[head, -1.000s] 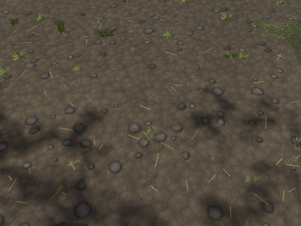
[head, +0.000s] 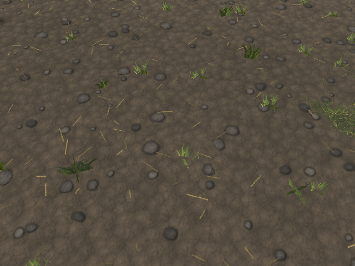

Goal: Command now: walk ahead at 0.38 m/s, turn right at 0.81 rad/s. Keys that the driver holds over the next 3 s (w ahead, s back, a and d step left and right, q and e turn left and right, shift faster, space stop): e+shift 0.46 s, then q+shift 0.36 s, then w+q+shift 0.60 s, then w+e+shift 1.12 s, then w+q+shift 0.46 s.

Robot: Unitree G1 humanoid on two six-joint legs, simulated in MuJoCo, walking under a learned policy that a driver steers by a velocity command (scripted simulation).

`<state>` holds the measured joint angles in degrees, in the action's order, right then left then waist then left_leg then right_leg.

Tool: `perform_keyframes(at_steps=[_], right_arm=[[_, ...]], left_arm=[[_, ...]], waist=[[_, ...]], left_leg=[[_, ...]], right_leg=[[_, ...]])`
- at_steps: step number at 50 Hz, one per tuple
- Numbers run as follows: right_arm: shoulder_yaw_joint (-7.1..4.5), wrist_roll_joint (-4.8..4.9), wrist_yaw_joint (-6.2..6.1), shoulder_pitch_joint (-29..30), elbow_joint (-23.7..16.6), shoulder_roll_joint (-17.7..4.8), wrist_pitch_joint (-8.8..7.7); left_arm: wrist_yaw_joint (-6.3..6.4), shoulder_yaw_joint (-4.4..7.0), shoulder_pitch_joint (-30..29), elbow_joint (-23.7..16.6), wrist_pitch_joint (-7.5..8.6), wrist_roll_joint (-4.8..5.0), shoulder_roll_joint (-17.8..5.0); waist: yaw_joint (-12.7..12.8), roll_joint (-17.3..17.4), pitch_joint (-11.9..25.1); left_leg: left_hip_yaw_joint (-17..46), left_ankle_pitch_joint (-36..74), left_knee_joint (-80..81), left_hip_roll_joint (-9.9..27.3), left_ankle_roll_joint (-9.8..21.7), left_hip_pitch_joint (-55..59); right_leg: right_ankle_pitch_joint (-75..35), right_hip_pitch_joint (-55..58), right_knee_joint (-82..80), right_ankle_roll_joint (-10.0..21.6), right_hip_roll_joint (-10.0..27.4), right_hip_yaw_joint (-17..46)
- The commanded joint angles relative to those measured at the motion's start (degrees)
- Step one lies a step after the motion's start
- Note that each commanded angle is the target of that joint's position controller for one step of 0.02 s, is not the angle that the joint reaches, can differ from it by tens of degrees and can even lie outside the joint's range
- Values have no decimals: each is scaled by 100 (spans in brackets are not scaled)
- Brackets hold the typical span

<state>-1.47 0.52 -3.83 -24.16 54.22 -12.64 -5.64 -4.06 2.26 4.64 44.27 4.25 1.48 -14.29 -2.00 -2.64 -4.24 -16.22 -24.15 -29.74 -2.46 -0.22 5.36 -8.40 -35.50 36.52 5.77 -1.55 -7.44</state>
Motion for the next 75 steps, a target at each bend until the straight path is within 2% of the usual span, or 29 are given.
perform_keyframes(at_steps=[1,2,3,5,7,13,21,22,24,25,26,28,31,35,40,41,42,43,46,52,53,56,62,66,67,68,69,71,75], right_arm=[[-248,110,-7,1707,-970,-1063,-32],[-39,-162,209,1224,-1278,-212,-111],[30,-55,340,137,-1408,-271,-212],[-150,-29,368,671,-1633,-1025,-206],[-235,-116,238,953,-1643,-1138,38],[-142,-96,79,1907,-2080,-569,269],[-334,-25,225,2309,-2101,-923,138],[-378,-16,251,2009,-1976,-942,109],[-459,-267,239,1890,-2080,-1355,242],[-490,-366,247,1648,-2036,-1331,256],[-416,-290,236,1865,-2165,-1030,274],[-273,-139,246,1948,-2195,-793,377],[-277,-35,316,2001,-2140,-946,517],[-501,-16,263,1309,-2077,-1378,656],[-573,207,142,1232,-2091,-1309,705],[-525,185,127,1134,-2106,-1106,714],[-479,242,161,1361,-2359,-887,663],[-579,188,185,1440,-2420,-1219,576],[-618,44,278,1078,-2124,-1257,586],[-449,144,464,1488,-2343,-917,443],[-460,-492,713,1827,-2341,-962,675],[-457,-288,980,1940,-2375,-960,806],[-254,-282,1104,3001,-2675,-768,721],[-370,-204,839,1155,-2222,-1046,629],[-579,-247,746,-292,-1756,-1432,580],[-776,-231,653,-9,-1712,-2314,616],[-841,-94,577,-362,-1907,-2504,646],[-749,-203,474,-246,-1581,-2188,610],[-306,-191,450,677,-1640,-1083,272]], left_arm=[[167,484,2990,547,-147,3,-1135],[226,355,2363,339,-88,-323,-1151],[204,331,1883,-145,34,-651,-1317],[198,457,774,-782,-31,-202,-1336],[241,375,342,-974,-81,-43,-1107],[665,493,709,-1024,-476,20,-1208],[720,506,472,-1517,-695,1,-997],[696,478,315,-1597,-706,28,-927],[650,315,1011,-1599,-696,-62,-477],[575,423,1257,-1604,-592,-137,-1000],[566,475,1180,-1380,-578,-120,-1288],[628,377,902,-1149,-676,-171,-1055],[575,147,738,-1202,-633,-254,-469],[589,183,308,-1223,-532,-62,-571],[533,323,860,-813,-373,-9,-788],[550,386,1061,-766,-381,-94,-1013],[509,483,1165,-707,-398,-344,-1421],[483,476,826,-807,-326,-485,-1314],[637,306,423,-888,-100,-105,-802],[540,271,1371,-553,122,-279,-870],[444,274,1749,-404,87,-495,-1015],[425,296,1661,-350,158,-454,-1039],[503,335,2185,68,143,-436,-1084],[503,386,2112,193,-33,-364,-1608],[477,371,1934,44,-18,-336,-1644],[300,123,2111,-451,50,-347,-633],[232,155,1187,-861,206,-387,-935],[276,80,627,-1050,321,-335,-895],[236,-13,1668,-490,-65,-478,-726]], waist=[[1747,-288,1023],[785,-1809,792],[321,-1400,2360],[39,645,1766],[-232,1042,1039],[40,156,1557],[210,-780,1206],[50,-683,1196],[485,1376,1491],[574,1991,1748],[471,1440,1471],[338,607,1112],[430,861,818],[54,1603,983],[366,1505,1165],[374,1068,1352],[417,-886,1191],[434,-1088,835],[220,-674,506],[595,-365,-56],[617,112,-210],[525,-494,-474],[790,-379,-776],[-379,-553,784],[-1103,-200,1594],[-424,1621,1875],[-800,1192,2669],[-528,546,1136],[438,316,425]], left_leg=[[456,1906,-4502,231,-472,-2631],[1117,-1574,-6416,-455,-422,-4248],[2458,-1434,-7154,-490,-374,-4770],[2644,-568,-6147,-115,-93,-4929],[2586,-247,-5199,185,-276,-4448],[2348,1068,-2174,-190,-641,-3559],[2736,1531,148,-199,-345,-2856],[2612,2244,919,-24,-211,-2159],[4526,4226,861,2061,1050,-560],[5792,3942,1098,2725,1757,-738],[5368,3490,994,2376,1750,-1044],[4270,2868,869,1572,1246,-1644],[3569,2444,1113,674,859,-2304],[4367,1874,1167,864,1079,-1541],[4690,912,1103,607,666,-2114],[4310,48,492,306,365,-3006],[2896,-830,-846,-504,113,-4578],[2735,-513,-1981,-64,-6,-5281],[2415,686,-3482,335,-136,-5869],[2131,1748,-4425,764,-330,-6549],[1865,1568,-4318,550,-239,-6145],[1855,1923,-3783,718,-104,-6098],[1054,1167,-2140,876,554,-5831],[277,26,-1470,-495,1237,-2198],[947,253,-943,-510,1388,20],[4063,-1822,79,1188,1866,1793],[6547,-2341,1261,1733,2140,1941],[5462,-552,1363,1584,1887,819],[3580,758,1737,998,1577,-1652]], right_leg=[[-1373,4213,-1091,567,178,804],[-4368,4542,-228,942,583,2165],[-4115,5334,-621,2185,1810,4302],[-606,4080,-1697,2091,1589,4594],[-173,2442,-2021,1710,1219,4193],[-1449,1927,-1273,777,67,2999],[644,2281,-762,237,71,4126],[1271,1967,-427,80,-148,4015],[4926,303,1700,-445,-1261,2367],[4788,-30,2988,-756,-841,2182],[4349,-51,3592,-911,-626,2119],[3787,167,3959,-1020,-569,1918],[3529,930,2255,-1100,-299,953],[3533,1278,514,-996,-402,1137],[2137,2925,-1777,-471,-185,1303],[1981,3884,-1790,-178,591,1747],[2637,4084,-2101,634,1896,3194],[3470,3654,-2490,886,2579,3790],[3891,3857,-2618,225,1927,2799],[3245,3728,-2823,172,1672,1510],[3472,3182,-3045,91,1616,1251],[3322,3172,-3207,-21,1701,758],[2074,4282,-3218,-56,2011,-258],[-4385,3826,136,-138,1991,-927],[-3382,2478,2075,-320,1846,-896],[2869,-355,4078,-682,855,-667],[3458,-974,5049,-768,237,708],[2577,-1579,4791,-584,744,1025],[2480,-126,3593,-562,1253,941]])
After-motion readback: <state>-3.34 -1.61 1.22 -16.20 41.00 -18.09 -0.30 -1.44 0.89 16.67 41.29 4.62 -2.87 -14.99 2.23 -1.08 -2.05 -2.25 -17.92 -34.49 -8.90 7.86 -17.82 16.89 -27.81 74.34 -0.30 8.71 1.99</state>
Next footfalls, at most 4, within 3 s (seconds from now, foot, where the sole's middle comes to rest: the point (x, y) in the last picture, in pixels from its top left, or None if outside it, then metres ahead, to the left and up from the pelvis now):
0.02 right None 0.23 -0.02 -0.76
0.46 left None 0.39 0.11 -0.76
0.82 right None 0.20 -0.04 -0.76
1.34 left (124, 230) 0.60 0.21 -0.76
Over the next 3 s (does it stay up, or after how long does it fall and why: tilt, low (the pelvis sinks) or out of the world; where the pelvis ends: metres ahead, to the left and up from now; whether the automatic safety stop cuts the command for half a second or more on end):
stays up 1.91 -0.03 0.00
